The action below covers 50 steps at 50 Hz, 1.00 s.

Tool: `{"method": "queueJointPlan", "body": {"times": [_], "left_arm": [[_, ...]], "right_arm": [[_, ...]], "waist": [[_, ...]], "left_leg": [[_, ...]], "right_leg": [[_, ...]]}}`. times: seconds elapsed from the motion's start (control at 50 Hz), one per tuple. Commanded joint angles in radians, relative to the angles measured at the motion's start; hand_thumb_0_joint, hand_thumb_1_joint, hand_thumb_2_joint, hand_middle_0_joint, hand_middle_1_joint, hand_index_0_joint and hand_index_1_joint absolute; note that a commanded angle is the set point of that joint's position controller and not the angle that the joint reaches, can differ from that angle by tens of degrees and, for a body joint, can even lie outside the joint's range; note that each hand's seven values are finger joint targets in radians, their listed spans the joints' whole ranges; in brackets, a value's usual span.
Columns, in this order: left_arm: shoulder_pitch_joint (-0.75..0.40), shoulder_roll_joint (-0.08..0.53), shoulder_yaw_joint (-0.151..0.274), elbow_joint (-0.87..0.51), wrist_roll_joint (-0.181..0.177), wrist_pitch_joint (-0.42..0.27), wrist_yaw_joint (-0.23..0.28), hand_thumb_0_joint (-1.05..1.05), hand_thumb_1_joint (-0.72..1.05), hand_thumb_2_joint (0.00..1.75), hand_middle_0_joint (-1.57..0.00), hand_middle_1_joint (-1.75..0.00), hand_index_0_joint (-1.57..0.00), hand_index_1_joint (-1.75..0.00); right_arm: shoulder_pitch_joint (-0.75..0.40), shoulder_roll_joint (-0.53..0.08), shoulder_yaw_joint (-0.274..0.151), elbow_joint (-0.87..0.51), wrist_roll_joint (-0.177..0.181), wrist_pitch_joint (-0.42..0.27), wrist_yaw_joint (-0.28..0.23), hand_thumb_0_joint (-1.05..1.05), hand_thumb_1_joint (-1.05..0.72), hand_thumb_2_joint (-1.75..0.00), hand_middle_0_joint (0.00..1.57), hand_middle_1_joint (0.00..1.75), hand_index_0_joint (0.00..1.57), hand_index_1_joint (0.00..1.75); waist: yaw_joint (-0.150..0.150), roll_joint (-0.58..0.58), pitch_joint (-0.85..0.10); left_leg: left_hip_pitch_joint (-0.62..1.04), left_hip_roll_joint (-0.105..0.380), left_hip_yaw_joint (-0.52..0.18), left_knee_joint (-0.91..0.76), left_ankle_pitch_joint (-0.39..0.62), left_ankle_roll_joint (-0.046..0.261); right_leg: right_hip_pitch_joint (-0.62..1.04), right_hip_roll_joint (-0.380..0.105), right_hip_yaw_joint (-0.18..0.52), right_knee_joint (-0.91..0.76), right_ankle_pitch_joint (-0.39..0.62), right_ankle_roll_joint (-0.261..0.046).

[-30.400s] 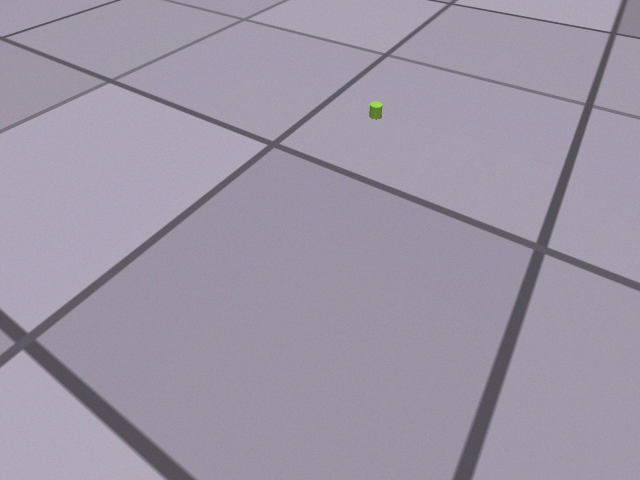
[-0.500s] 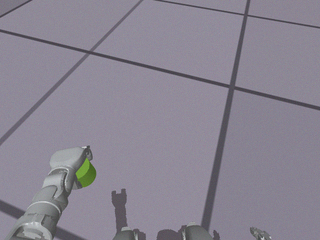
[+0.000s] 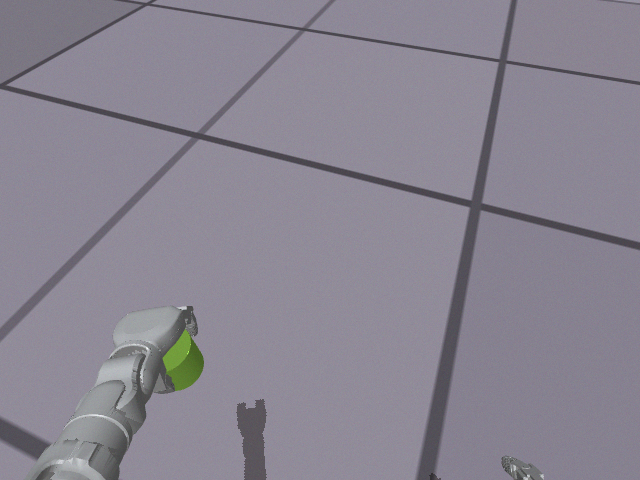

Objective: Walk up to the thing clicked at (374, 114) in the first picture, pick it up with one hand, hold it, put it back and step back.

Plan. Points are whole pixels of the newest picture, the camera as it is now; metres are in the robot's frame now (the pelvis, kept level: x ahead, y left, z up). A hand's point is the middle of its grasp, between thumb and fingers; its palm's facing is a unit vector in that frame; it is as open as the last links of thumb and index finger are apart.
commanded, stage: hold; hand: left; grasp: from above
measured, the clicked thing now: (172, 357) +0.33 +0.23 -0.10
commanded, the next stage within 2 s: crouch in 1.60 s
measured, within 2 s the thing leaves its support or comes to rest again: neither
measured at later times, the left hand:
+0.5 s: hand (163, 359) +0.31 +0.22 -0.04, palm faces -0.47 -0.05 -0.88, open 10.0 cm
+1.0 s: hand (161, 380) +0.27 +0.21 -0.03, palm faces -0.46 -0.05 -0.88, open 10.1 cm
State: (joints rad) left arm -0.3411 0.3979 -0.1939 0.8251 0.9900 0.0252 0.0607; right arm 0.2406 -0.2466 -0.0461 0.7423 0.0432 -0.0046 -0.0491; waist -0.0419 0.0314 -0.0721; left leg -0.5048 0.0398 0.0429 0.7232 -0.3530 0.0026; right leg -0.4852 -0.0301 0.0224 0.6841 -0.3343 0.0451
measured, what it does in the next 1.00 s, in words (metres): stands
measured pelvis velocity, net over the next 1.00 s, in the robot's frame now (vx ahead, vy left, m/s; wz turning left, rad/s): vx -0.02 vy -0.01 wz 0.00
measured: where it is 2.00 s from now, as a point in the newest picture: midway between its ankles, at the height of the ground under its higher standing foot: outside the picture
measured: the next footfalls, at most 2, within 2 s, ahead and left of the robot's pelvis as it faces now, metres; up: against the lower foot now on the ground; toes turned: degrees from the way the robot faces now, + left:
none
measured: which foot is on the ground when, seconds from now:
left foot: down 0.00-1.00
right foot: down 0.00-1.00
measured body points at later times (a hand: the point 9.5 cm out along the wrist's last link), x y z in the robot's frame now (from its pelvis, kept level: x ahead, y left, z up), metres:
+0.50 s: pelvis +0.00 -0.01 +0.01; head +0.02 -0.02 +0.46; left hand +0.33 +0.22 +0.01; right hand +0.11 -0.28 -0.11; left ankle +0.00 +0.11 -0.72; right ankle +0.00 -0.15 -0.72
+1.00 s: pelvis -0.02 -0.01 +0.02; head -0.01 -0.03 +0.47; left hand +0.29 +0.21 +0.02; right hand +0.12 -0.27 -0.10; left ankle +0.00 +0.11 -0.72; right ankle +0.00 -0.15 -0.72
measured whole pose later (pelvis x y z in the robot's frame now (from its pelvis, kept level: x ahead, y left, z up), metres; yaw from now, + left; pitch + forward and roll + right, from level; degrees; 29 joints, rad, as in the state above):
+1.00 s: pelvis -0.02 -0.01 +0.02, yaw +0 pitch +1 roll +0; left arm -0.26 0.38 -0.22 0.69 0.99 0.02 -0.01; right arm 0.20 -0.26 -0.03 0.69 0.06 0.06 -0.05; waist -0.01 0.05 -0.01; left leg -0.30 0.03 0.05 0.52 -0.24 -0.01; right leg -0.30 -0.03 0.03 0.52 -0.24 0.03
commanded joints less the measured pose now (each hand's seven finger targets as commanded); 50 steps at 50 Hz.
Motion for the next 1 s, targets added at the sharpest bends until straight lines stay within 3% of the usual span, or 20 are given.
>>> {"method": "queueJointPlan", "body": {"times": [0.0,0.08,0.18,0.22,0.24,0.34,0.36,0.44,0.48,0.5,0.68,0.7,0.98], "left_arm": [[-0.336,0.212,0.088,-0.223,-0.002,-0.007,0.029,0.0,0.47,0.75,-0.74,-0.94,-0.81,-0.86],[-0.32,0.22,0.094,-0.244,0.013,-0.016,0.018,0.0,0.48,0.76,-0.75,-0.93,-0.81,-0.86],[-0.334,0.227,0.103,-0.298,0.016,-0.016,0.016,0.0,0.5,0.81,-0.76,-0.96,-0.83,-0.89],[-0.33,0.233,0.111,-0.294,0.02,-0.012,0.023,0.0,0.48,0.81,-0.74,-0.96,-0.81,-0.89],[-0.324,0.216,0.095,-0.294,0.02,-0.01,0.021,0.0,0.48,0.81,-0.75,-0.94,-0.82,-0.88],[-0.334,0.237,0.115,-0.307,0.019,-0.003,0.018,0.0,0.48,0.81,-0.73,-0.98,-0.8,-0.91],[-0.315,0.214,0.092,-0.29,0.021,0.0,0.012,0.0,0.48,0.82,-0.73,-1.0,-0.81,-0.92],[-0.309,0.207,0.086,-0.306,0.014,-0.001,-0.005,0.0,0.47,0.83,-0.74,-0.98,-0.8,-0.91],[-0.32,0.226,0.103,-0.322,0.007,-0.005,-0.009,0.0,0.49,0.84,-0.75,-0.99,-0.81,-0.91],[-0.321,0.209,0.087,-0.318,0.007,-0.003,-0.013,0.0,0.48,0.85,-0.74,-1.01,-0.81,-0.94],[-0.299,0.221,0.098,-0.313,0.008,-0.006,-0.021,0.0,0.48,0.81,-0.72,-1.03,-0.8,-0.94],[-0.325,0.207,0.082,-0.35,0.006,-0.011,-0.021,0.0,0.48,0.8,-0.72,-1.03,-0.8,-0.94],[-0.317,0.212,0.088,-0.366,-0.003,-0.004,-0.021,0.0,0.47,0.79,-0.72,-1.01,-0.8,-0.93]], "right_arm": [[0.009,-0.153,-0.056,-0.117,-0.001,-0.016,-0.002,0.0,-0.9,-0.89,0.2,0.3,0.2,0.3],[0.006,-0.155,-0.059,-0.136,0.001,-0.005,0.002,0.0,-0.9,-0.89,0.2,0.3,0.2,0.3],[0.005,-0.158,-0.064,-0.149,0.002,0.009,0.007,0.0,-0.9,-0.89,0.2,0.3,0.2,0.3],[0.003,-0.159,-0.06,-0.149,-0.001,0.014,0.007,0.0,-0.89,-0.89,0.2,0.3,0.2,0.3],[-0.001,-0.154,-0.058,-0.152,0.0,0.015,0.007,0.0,-0.9,-0.89,0.2,0.3,0.2,0.3],[-0.015,-0.158,-0.063,-0.16,0.002,0.028,0.009,0.0,-0.89,-0.89,0.2,0.3,0.2,0.3],[-0.025,-0.152,-0.056,-0.161,0.001,0.029,0.01,0.0,-0.9,-0.89,0.2,0.3,0.2,0.3],[-0.032,-0.156,-0.058,-0.168,0.004,0.035,0.008,0.0,-0.9,-0.89,0.2,0.3,0.2,0.3],[-0.041,-0.154,-0.055,-0.171,0.005,0.037,0.006,0.0,-0.9,-0.89,0.2,0.3,0.2,0.3],[-0.047,-0.148,-0.051,-0.174,0.006,0.039,0.004,0.0,-0.9,-0.89,0.2,0.3,0.2,0.3],[-0.089,-0.147,-0.041,-0.19,0.007,0.042,0.0,0.0,-0.9,-0.89,0.2,0.3,0.2,0.3],[-0.094,-0.145,-0.038,-0.196,0.008,0.039,0.001,0.0,-0.9,-0.89,0.2,0.3,0.2,0.3],[-0.129,-0.145,-0.03,-0.192,0.008,0.024,-0.006,0.0,-0.9,-0.9,0.2,0.3,0.2,0.3]], "waist": [[0.006,0.024,-0.296],[0.016,0.028,-0.285],[0.02,0.036,-0.319],[0.012,0.02,-0.288],[0.011,0.017,-0.277],[0.027,0.027,-0.287],[0.022,0.02,-0.264],[0.021,0.006,-0.258],[0.029,0.002,-0.265],[0.025,-0.005,-0.256],[0.038,-0.011,-0.194],[0.037,-0.007,-0.204],[0.036,0.002,-0.19]], "left_leg": [[0.235,-0.041,-0.016,-0.106,0.397,-0.006],[0.252,-0.04,-0.015,-0.124,0.412,-0.008],[0.288,-0.043,-0.005,-0.124,0.476,-0.001],[0.28,-0.044,-0.004,-0.142,0.436,-0.002],[0.277,-0.046,-0.002,-0.147,0.424,0.001],[0.297,-0.045,0.001,-0.173,0.398,0.0],[0.293,-0.046,0.0,-0.179,0.391,0.001],[0.307,-0.044,0.001,-0.192,0.391,0.005],[0.31,-0.047,0.005,-0.2,0.382,0.007],[0.31,-0.048,0.006,-0.203,0.374,0.01],[0.308,-0.049,0.003,-0.25,0.271,0.01],[0.316,-0.049,0.003,-0.255,0.256,0.01],[0.356,-0.043,0.0,-0.284,0.228,0.004]], "right_leg": [[0.129,0.068,-0.036,-0.088,0.329,-0.049],[0.141,0.069,-0.038,-0.092,0.333,-0.052],[0.182,0.065,-0.031,-0.106,0.41,-0.046],[0.188,0.064,-0.031,-0.123,0.379,-0.045],[0.19,0.062,-0.029,-0.125,0.376,-0.045],[0.211,0.062,-0.029,-0.145,0.344,-0.046],[0.208,0.062,-0.03,-0.151,0.339,-0.045],[0.212,0.062,-0.031,-0.166,0.341,-0.046],[0.23,0.059,-0.028,-0.173,0.34,-0.042],[0.215,0.058,-0.024,-0.18,0.34,-0.04],[0.214,0.055,-0.026,-0.224,0.221,-0.043],[0.215,0.054,-0.025,-0.226,0.208,-0.045],[0.217,0.051,-0.027,-0.254,0.174,-0.045]]}}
